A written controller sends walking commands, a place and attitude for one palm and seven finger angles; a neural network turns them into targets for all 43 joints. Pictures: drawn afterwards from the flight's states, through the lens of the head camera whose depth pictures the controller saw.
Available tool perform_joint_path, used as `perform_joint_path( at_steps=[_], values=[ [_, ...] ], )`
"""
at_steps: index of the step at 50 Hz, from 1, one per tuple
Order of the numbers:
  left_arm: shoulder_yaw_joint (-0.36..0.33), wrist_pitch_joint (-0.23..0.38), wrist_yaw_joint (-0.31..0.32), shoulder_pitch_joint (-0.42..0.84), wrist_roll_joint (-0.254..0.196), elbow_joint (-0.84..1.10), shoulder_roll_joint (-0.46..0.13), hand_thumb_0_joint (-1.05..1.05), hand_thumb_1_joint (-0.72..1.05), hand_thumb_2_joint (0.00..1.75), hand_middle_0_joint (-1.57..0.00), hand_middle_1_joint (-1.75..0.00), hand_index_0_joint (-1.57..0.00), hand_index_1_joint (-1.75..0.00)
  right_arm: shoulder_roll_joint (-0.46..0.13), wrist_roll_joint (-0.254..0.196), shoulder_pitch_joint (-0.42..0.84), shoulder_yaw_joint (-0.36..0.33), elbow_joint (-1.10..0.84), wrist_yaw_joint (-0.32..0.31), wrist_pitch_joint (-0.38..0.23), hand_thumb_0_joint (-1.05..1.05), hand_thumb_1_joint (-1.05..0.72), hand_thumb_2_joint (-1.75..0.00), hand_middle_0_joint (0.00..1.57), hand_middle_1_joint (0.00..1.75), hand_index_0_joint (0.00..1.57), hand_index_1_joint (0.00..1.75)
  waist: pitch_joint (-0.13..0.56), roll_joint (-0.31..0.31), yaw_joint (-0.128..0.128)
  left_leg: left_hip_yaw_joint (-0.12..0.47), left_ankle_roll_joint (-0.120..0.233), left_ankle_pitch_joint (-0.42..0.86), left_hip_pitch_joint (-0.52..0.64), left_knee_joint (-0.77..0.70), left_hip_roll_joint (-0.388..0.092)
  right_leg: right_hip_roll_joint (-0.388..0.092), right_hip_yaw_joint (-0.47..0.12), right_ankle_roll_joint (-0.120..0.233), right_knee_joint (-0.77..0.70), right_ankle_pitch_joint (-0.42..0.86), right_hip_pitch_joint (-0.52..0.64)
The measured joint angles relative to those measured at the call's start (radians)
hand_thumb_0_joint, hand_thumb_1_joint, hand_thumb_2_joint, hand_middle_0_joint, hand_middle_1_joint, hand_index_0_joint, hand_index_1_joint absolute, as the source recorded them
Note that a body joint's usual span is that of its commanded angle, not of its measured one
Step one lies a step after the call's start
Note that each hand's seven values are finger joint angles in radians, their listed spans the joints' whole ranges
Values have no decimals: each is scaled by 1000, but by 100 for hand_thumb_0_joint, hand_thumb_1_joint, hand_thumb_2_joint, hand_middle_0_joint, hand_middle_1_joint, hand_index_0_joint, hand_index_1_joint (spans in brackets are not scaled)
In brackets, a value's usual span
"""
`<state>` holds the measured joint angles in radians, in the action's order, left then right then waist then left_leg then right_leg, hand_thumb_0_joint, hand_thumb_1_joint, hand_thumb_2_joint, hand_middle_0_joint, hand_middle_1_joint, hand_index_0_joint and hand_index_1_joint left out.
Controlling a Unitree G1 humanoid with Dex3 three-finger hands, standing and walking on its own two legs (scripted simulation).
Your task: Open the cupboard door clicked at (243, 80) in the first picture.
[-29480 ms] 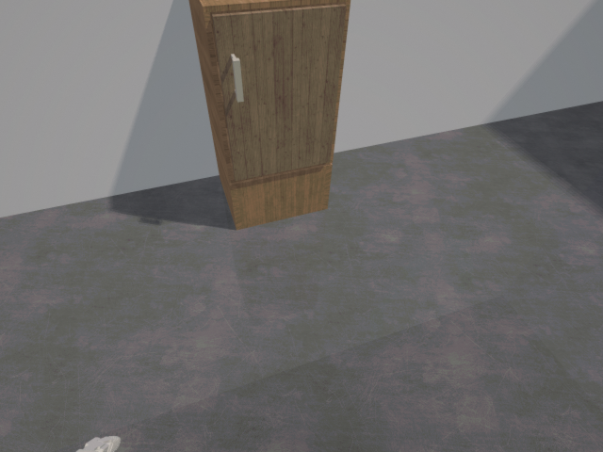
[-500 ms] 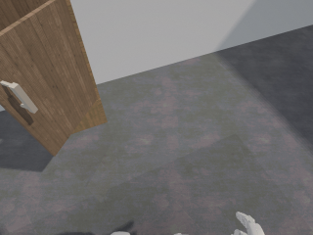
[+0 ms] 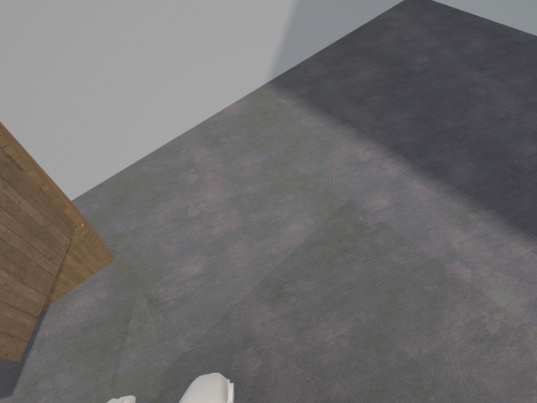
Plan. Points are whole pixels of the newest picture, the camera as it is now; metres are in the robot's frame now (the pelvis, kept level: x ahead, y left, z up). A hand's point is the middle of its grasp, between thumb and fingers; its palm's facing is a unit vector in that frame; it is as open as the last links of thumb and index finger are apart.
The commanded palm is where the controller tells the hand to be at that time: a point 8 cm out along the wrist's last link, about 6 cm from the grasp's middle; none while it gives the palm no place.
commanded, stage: walk to a spot facing it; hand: left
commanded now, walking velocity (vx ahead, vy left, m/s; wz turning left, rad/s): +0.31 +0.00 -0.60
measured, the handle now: out of the picture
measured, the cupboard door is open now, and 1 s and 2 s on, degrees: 45 45 45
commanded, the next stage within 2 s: turn to face it in 1.06 s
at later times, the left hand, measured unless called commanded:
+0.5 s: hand (208, 278) +0.35 +0.15 -0.16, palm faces -0.33 -0.93 -0.18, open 7.4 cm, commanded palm none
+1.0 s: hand (276, 232) +0.46 +0.02 -0.16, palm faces -0.39 -0.89 -0.24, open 7.3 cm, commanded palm none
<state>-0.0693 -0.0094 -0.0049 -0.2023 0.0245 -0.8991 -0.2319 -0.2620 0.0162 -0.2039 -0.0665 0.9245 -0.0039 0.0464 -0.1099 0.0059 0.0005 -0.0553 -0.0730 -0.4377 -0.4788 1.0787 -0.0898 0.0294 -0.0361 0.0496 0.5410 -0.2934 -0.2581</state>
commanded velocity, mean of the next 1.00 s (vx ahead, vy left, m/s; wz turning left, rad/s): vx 0.35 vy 0.00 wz -0.36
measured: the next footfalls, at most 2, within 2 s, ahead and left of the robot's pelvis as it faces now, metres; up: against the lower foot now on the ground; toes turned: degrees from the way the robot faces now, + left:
left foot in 0.22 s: +0.16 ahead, +0.14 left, +0.00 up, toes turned -5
right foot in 0.62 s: +0.32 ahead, -0.17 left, +0.00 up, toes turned -29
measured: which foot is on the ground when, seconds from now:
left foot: up 0.00-0.20, down 0.22-0.62, up 0.64-1.00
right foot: down 0.00-0.22, up 0.24-0.60, down 0.62-1.00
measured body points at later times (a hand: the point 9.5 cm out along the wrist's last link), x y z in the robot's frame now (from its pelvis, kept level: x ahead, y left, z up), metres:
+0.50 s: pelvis +0.17 +0.00 +0.00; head +0.23 -0.01 +0.45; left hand +0.36 +0.20 -0.14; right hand +0.07 -0.22 -0.14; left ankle +0.12 +0.14 -0.74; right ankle +0.20 -0.14 -0.68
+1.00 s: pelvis +0.38 -0.16 +0.01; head +0.39 -0.18 +0.45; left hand +0.48 +0.06 -0.14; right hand +0.36 -0.41 -0.14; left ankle +0.55 -0.05 -0.68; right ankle +0.28 -0.15 -0.74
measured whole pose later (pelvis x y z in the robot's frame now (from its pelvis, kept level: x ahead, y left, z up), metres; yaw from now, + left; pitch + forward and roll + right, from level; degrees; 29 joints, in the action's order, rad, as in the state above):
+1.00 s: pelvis +0.38 -0.16 +0.01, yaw -28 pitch +1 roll +1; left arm -0.05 0.08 0.00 -0.34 0.01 -1.05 -0.18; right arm -0.17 0.02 -0.15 -0.05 0.96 0.01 -0.02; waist -0.03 0.00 -0.02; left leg -0.05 -0.06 -0.16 -0.61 0.87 -0.13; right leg 0.10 0.02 0.13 0.31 -0.29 -0.03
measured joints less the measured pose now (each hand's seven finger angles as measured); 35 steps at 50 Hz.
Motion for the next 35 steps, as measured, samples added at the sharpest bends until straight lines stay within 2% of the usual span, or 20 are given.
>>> perform_joint_path(
  at_steps=[6,9,11,12,14,16,18,21,23,26,29,31,32,34,35],
  values=[
    [7,9,-18,-68,5,-39,14,1,90,90,-20,-30,-21,-30,26,0,26,-2,-34,19,-28,1,-91,-90,20,30,20,30,41,-28,-14,12,0,87,15,-241,26,15,-78,3,-82,6,65],
    [2,11,-21,-91,5,-50,16,1,90,90,-21,-30,-21,-30,38,-3,31,3,-42,17,-50,0,-91,-90,20,30,20,30,56,-39,-28,13,8,98,73,-383,51,23,-111,-7,-71,-26,84],
    [-3,10,-21,-113,1,-53,18,1,90,90,-21,-30,-21,-30,37,-2,24,14,-52,10,-77,0,-91,-90,20,30,20,30,76,-34,-32,12,20,111,148,-533,55,41,-132,-17,-13,-75,73],
    [-6,8,-22,-115,-3,-60,17,1,90,90,-21,-30,-21,-30,38,4,22,16,-53,5,-94,0,-91,-90,20,30,20,30,83,-30,-25,11,39,148,150,-540,52,47,-121,-16,83,-130,38],
    [-15,-5,-26,-98,-3,-78,5,1,90,90,-20,-30,-21,-30,56,15,11,27,-52,-6,-109,0,-91,-90,20,30,20,30,79,-47,-17,-17,66,140,164,-500,47,33,-73,-17,338,-192,-54],
    [-25,-6,-34,-74,6,-81,-7,1,90,90,-20,-30,-20,-30,72,22,-26,38,-50,-10,-117,0,-91,-90,20,30,20,30,81,-55,-7,-38,70,128,210,-532,34,9,-13,-24,533,-154,-149],
    [-29,-5,-43,-40,11,-68,-15,1,90,90,-20,-30,-20,-30,82,21,-67,45,-34,-15,-122,0,-91,-90,20,30,20,30,76,-53,-3,-55,57,134,263,-591,20,-25,33,-34,621,-89,-230],
    [-25,-3,-53,15,10,-34,-16,1,91,90,-20,-30,-20,-30,89,19,-122,51,4,-21,-125,0,-91,-90,20,30,20,30,60,-44,-3,-94,48,136,339,-668,1,-64,67,-44,599,-12,-319],
    [-20,-4,-56,50,10,-18,-12,1,91,90,-20,-30,-20,-30,87,18,-157,51,28,-22,-122,0,-91,-90,20,30,20,30,49,-35,5,-126,38,123,387,-699,-9,-79,85,-44,513,32,-349],
    [-10,-9,-61,103,8,-6,-7,1,91,90,-20,-30,-20,-30,80,20,-209,48,60,-22,-115,0,-91,-90,20,30,20,30,32,-23,32,-170,18,85,452,-716,-18,-88,119,-34,333,67,-346],
    [-1,-7,-62,149,6,3,-5,1,91,90,-20,-30,-20,-30,69,20,-259,44,93,-19,-104,0,-91,-90,20,30,20,30,20,-8,60,-204,-13,19,506,-686,-37,-66,152,-6,189,56,-293],
    [4,13,-61,165,7,14,-7,1,91,90,-20,-30,-20,-30,66,13,-295,44,119,-17,-93,0,-91,-90,20,30,20,30,16,-6,65,-211,-25,-45,502,-561,-63,-44,169,29,106,72,-215],
    [3,30,-55,170,8,18,-6,1,91,90,-20,-30,-20,-30,66,5,-296,44,133,-13,-81,0,-91,-90,20,30,20,30,11,-7,58,-190,-13,-54,452,-403,-79,-35,166,47,135,77,-215],
    [5,52,-37,164,-5,19,-1,1,91,90,-20,-30,-20,-30,64,-8,-259,40,151,-9,-56,1,-91,-90,20,30,20,30,-9,-7,58,-79,12,-70,302,-34,-62,-20,160,65,188,18,-195],
    [8,53,-29,153,-10,15,3,1,91,90,-20,-30,-20,-30,64,-10,-234,35,151,-8,-51,1,-91,-90,20,30,20,30,-14,-7,60,-43,19,-41,231,87,-53,-12,158,68,175,1,-168]
  ],
)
